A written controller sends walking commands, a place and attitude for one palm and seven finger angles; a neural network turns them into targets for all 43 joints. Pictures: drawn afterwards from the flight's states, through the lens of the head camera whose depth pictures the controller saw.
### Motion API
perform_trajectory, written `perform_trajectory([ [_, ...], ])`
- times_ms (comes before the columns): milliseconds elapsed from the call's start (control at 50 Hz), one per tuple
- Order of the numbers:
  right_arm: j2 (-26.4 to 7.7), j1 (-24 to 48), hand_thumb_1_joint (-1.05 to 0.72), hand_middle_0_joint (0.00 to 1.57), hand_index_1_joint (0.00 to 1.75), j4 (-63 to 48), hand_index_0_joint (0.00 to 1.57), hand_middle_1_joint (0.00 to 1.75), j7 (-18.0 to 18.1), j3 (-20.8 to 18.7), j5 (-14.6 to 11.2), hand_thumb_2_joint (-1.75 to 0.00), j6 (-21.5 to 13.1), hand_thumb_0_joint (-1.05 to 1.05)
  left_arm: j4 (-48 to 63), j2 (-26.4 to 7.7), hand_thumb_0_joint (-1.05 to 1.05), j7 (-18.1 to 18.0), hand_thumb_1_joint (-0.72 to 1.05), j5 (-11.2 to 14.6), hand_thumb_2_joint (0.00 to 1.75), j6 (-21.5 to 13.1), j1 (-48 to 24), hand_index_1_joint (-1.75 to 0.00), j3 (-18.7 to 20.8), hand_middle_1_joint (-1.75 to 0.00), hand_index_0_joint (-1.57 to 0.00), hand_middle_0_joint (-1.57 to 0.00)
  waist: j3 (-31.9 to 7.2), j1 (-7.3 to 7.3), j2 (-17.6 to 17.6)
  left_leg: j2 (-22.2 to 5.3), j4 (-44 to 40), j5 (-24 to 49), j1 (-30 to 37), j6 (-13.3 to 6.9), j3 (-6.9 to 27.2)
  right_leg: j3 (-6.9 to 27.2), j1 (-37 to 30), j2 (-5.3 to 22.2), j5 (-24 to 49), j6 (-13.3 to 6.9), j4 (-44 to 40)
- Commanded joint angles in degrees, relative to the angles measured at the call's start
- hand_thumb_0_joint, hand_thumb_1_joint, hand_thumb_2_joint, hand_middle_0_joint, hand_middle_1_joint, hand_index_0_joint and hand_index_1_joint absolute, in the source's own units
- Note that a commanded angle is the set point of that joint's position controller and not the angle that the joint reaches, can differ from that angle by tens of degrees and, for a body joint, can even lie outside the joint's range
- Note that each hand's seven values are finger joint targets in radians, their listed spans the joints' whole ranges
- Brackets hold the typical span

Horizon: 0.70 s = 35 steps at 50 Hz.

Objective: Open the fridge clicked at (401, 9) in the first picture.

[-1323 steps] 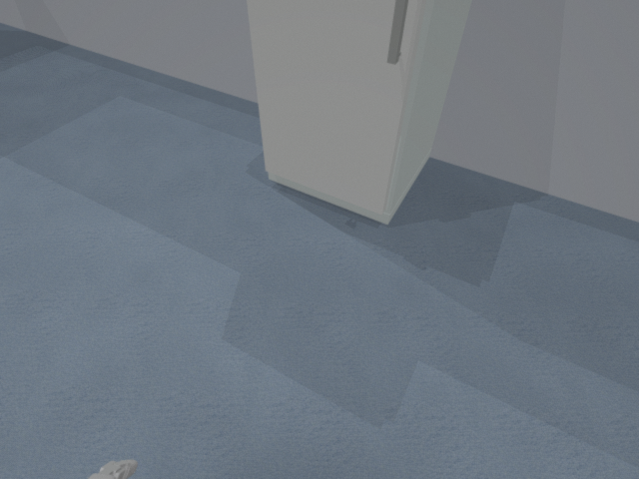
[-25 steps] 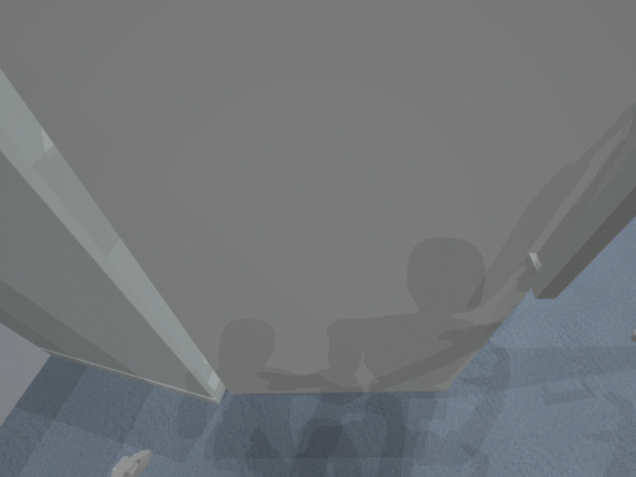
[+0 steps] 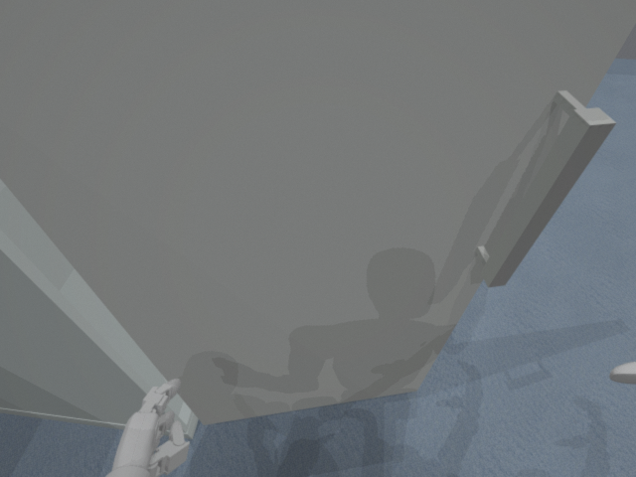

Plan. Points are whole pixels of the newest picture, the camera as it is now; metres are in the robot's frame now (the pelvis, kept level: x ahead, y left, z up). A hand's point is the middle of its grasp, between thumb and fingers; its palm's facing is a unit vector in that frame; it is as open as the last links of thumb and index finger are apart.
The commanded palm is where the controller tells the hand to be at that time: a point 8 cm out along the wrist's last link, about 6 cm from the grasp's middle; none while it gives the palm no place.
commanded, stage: draw the hand back to the body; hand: right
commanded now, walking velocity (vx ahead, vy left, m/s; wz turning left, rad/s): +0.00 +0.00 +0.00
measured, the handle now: (523, 203) +0.41 -0.26 +0.14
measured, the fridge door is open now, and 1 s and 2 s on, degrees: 74 74 74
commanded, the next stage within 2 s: step back with the hand held close in 1.58 s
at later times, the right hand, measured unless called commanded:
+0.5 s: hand out of the picture +0.21 -0.32 +0.14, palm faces +0.03 +1.00 -0.09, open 14.6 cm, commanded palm +0.18 -0.35 +0.16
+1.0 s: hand out of the picture +0.22 -0.29 +0.16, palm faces +0.50 +0.78 -0.39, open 10.8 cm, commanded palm +0.17 -0.32 +0.19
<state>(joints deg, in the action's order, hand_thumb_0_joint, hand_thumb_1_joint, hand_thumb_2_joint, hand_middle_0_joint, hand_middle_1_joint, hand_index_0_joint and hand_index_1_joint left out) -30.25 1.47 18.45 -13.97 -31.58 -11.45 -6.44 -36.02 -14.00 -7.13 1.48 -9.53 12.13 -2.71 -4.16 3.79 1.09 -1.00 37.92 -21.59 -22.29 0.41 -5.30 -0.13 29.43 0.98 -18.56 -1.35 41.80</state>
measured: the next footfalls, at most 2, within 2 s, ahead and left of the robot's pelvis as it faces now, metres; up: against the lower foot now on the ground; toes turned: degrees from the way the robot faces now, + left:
none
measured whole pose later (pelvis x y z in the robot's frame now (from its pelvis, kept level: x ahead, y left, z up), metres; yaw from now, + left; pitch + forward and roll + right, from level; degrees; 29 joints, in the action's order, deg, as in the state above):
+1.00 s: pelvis +0.01 -0.01 +0.02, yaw +1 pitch -2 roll +1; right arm -21.6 -20.2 -14.6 8.0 -20.8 -3.5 -4.2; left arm -38.3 -12.4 -4.0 0.2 -10.6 12.2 -2.4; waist -0.5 4.5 2.5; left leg -2.1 28.8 -18.6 -7.9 1.1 -2.9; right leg -2.6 13.3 -0.4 -15.4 -1.9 30.8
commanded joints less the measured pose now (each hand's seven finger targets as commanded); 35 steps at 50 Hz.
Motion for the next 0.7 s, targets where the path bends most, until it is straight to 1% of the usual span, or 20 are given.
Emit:
perform_trajectory([
  [0,-15.85,14.86,0.55,0.25,1.15,-8.85,0.25,1.15,-7.26,-2.00,-6.36,-0.20,-3.18,0.00,5.93,-9.88,0.00,-1.95,0.90,1.52,0.90,-3.51,-1.07,-0.30,3.09,-0.30,-0.20,-0.20,-13.54,-4.62,8.16,1.91,-5.80,13.51,-1.16,-2.00,2.05,2.57,-16.97,-0.65,14.11,0.37,-6.26],
  [20,-17.90,17.28,0.55,0.25,1.15,-11.51,0.25,1.15,-10.23,-3.18,-7.40,-0.20,-3.03,0.00,6.08,-9.70,0.00,-2.45,0.90,1.94,0.90,-3.81,-1.32,-0.30,2.95,-0.30,-0.20,-0.20,-15.23,-3.44,7.14,1.97,-6.06,15.71,1.26,-2.08,2.41,2.36,-17.14,-0.79,14.83,-0.23,-5.76],
  [60,-21.91,17.52,0.55,0.25,1.15,-12.57,0.25,1.15,-15.05,-5.65,-9.79,-0.20,-2.27,0.00,6.94,-9.90,0.00,-2.99,0.90,2.13,0.90,-5.13,-1.87,-0.30,2.72,-0.30,-0.20,-0.20,-15.88,-3.08,7.76,1.86,-6.06,18.65,2.78,-1.99,2.42,2.57,-17.86,-1.11,17.00,-0.56,-5.90],
  [120,-26.16,12.80,0.55,0.25,1.15,-8.00,0.25,1.15,-21.03,-10.11,-11.76,-0.20,-1.21,0.00,7.27,-10.43,0.00,-2.32,0.90,2.25,0.90,-6.31,-1.63,-0.30,2.50,-0.30,-0.20,-0.20,-12.00,-2.28,6.31,1.53,-6.76,20.96,4.30,-1.91,3.13,2.65,-15.92,-1.44,17.83,-0.97,-5.83],
  [160,-27.10,10.39,0.55,0.25,1.15,-7.47,0.25,1.15,-25.39,-11.61,-14.06,-0.20,-0.96,0.00,8.89,-10.83,0.00,-1.21,0.90,2.73,0.90,-7.10,-1.91,-0.30,2.85,-0.30,-0.20,-0.20,-10.81,-2.25,4.25,1.16,-6.62,21.69,4.29,-1.02,3.87,2.89,-14.10,-1.60,17.46,-1.20,-5.48],
  [180,-26.01,7.89,0.55,0.25,1.15,-6.40,0.25,1.15,-26.89,-11.24,-15.07,-0.20,-0.63,0.00,9.69,-10.63,0.00,-0.54,0.90,2.74,0.90,-7.46,-2.18,-0.30,2.80,-0.30,-0.20,-0.20,-10.00,-1.93,4.02,1.11,-6.40,21.85,4.22,-0.82,4.01,2.94,-13.45,-1.57,17.30,-1.24,-5.30],
  [220,-27.66,3.10,0.55,0.25,1.15,-4.95,0.25,1.15,-27.22,-15.47,-16.35,-0.20,0.50,0.00,10.85,-11.08,0.00,0.67,0.90,2.84,0.90,-7.80,-1.74,-0.30,3.29,-0.30,-0.20,-0.20,-10.07,-0.43,3.15,0.55,-6.37,22.15,4.87,-0.07,5.56,2.91,-11.36,-1.59,17.17,-1.22,-4.31],
  [280,-22.95,-0.31,0.55,0.25,1.15,-6.05,0.25,1.15,-26.85,-12.46,-17.17,-0.20,2.02,0.00,12.59,-10.91,0.00,1.68,0.90,3.35,0.90,-8.81,-1.59,-0.30,3.59,-0.30,-0.20,-0.20,-7.80,-0.82,2.44,0.44,-6.79,16.98,1.92,0.15,5.64,2.74,-9.97,-1.01,13.50,-0.86,-4.61],
  [340,-19.78,1.47,0.55,0.25,1.15,-9.55,0.25,1.15,-25.28,-8.89,-16.74,-0.20,2.47,0.00,12.78,-11.07,0.00,1.63,0.90,3.55,0.90,-9.45,-1.78,-0.30,3.81,-0.30,-0.20,-0.20,-6.11,-1.78,3.17,0.15,-7.88,10.32,-0.73,0.15,6.77,2.86,-9.43,-0.48,9.00,-0.64,-4.51],
  [400,-20.44,5.20,0.51,0.25,1.13,-15.97,0.25,1.13,-23.32,-8.05,-16.00,-0.22,1.84,0.00,12.86,-11.13,0.00,0.93,0.90,3.80,0.90,-10.58,-2.04,-0.30,3.79,-0.30,-0.20,-0.20,-6.75,-1.93,4.11,0.96,-8.36,4.17,-2.05,-0.36,5.52,3.58,-11.37,-0.42,5.12,-0.86,-6.29],
  [440,-19.52,5.88,0.44,0.25,1.09,-20.41,0.25,1.09,-21.19,-6.33,-15.00,-0.25,1.47,0.00,12.30,-10.41,0.00,0.38,0.90,3.59,0.90,-11.48,-2.65,-0.30,3.36,-0.30,-0.20,-0.20,-6.31,-2.23,5.78,0.96,-8.61,1.85,-2.06,-0.86,4.81,4.12,-12.27,-0.21,2.64,-1.01,-7.17],
  [480,-20.17,5.05,0.37,0.24,1.04,-24.02,0.24,1.04,-19.60,-7.57,-14.58,-0.29,1.30,0.00,12.12,-9.98,0.00,-0.03,0.90,3.59,0.90,-12.38,-3.23,-0.30,2.89,-0.30,-0.20,-0.20,-6.93,-1.70,7.00,1.17,-8.41,1.08,-1.48,-1.14,4.00,4.67,-13.80,-0.11,1.07,-0.94,-8.59],
  [500,-24.85,8.29,0.33,0.24,1.02,-29.84,0.24,1.02,-4.52,-7.84,-1.93,-0.31,-1.00,0.00,8.76,-9.31,0.00,1.05,0.90,0.31,0.90,-11.16,-1.19,-0.30,2.81,-0.30,-0.20,-0.20,-2.43,0.81,5.95,0.61,-11.37,0.35,-1.23,-2.19,3.74,5.82,-11.18,-0.76,-2.33,-0.73,-10.46],
  [520,-18.64,1.54,0.30,0.24,1.00,-28.67,0.24,1.00,2.64,-5.17,-0.78,-0.32,-1.11,0.00,8.32,-9.58,0.00,0.84,0.90,-0.22,0.90,-11.21,-2.75,-0.30,2.91,-0.30,-0.20,-0.20,0.44,-0.48,4.88,-0.34,-12.16,-0.90,-2.23,-2.35,3.31,5.68,-10.40,0.66,-6.97,-0.06,-12.39],
  [560,-10.34,-7.00,0.22,0.24,0.96,-32.51,0.24,0.96,11.00,-0.35,2.24,-0.36,-1.06,0.00,7.83,-8.07,0.00,0.93,0.90,0.11,0.90,-10.02,-3.49,-0.30,2.84,-0.30,-0.20,-0.20,-0.31,-0.50,8.69,-0.79,-11.03,-1.11,0.63,-2.32,3.15,6.24,-11.65,1.23,-11.70,0.34,-14.92],
  [580,-11.40,-7.04,0.19,0.24,0.94,-36.35,0.24,0.94,14.01,-1.62,3.14,-0.37,-1.70,0.00,7.46,-8.32,0.00,1.02,0.90,0.06,0.90,-9.37,-3.65,-0.30,2.91,-0.30,-0.20,-0.20,-1.76,-0.14,10.48,-0.79,-10.54,-0.14,1.79,-2.49,3.18,6.56,-12.53,1.20,-12.30,0.42,-15.76],
  [600,-10.23,-6.67,0.15,0.24,0.92,-39.87,0.24,0.92,16.23,-0.15,4.06,-0.39,-2.29,0.00,7.30,-8.00,0.00,1.13,0.90,-0.04,0.90,-9.06,-4.24,-0.30,2.93,-0.30,-0.20,-0.20,-2.07,-0.48,13.00,-0.87,-10.29,0.66,2.33,-2.60,3.39,6.59,-13.73,1.34,-12.22,0.45,-16.41],
  [640,-10.42,-6.94,0.08,0.23,0.87,-43.06,0.23,0.87,19.73,-0.54,5.86,-0.43,-3.08,0.00,6.55,-8.23,0.00,1.12,0.90,-0.35,0.90,-8.53,-4.10,-0.30,3.29,-0.30,-0.20,-0.20,-3.86,-0.45,10.36,-0.82,-10.41,2.62,4.33,-2.73,3.30,6.50,-14.76,1.80,-9.53,0.17,-16.76],
  [660,-7.68,-8.47,0.04,0.23,0.85,-42.60,0.23,0.85,20.66,1.56,6.21,-0.44,-2.93,0.00,6.54,-7.55,0.00,1.10,0.90,-0.37,0.90,-8.35,-4.48,-0.30,3.29,-0.30,-0.20,-0.20,-2.42,-0.71,8.90,-0.85,-10.42,2.77,4.50,-2.56,3.21,6.28,-15.01,2.01,-8.73,0.17,-17.24],
  [680,-7.54,-7.33,0.01,0.23,0.83,-42.12,0.23,0.83,21.37,1.70,6.69,-0.46,-2.95,0.00,6.27,-7.72,0.00,1.13,0.90,-0.34,0.90,-8.02,-4.64,-0.30,3.20,-0.30,-0.20,-0.20,-1.45,-0.83,7.88,-0.68,-10.55,2.88,4.21,-2.50,3.23,6.22,-15.51,2.00,-8.45,0.20,-17.73],
])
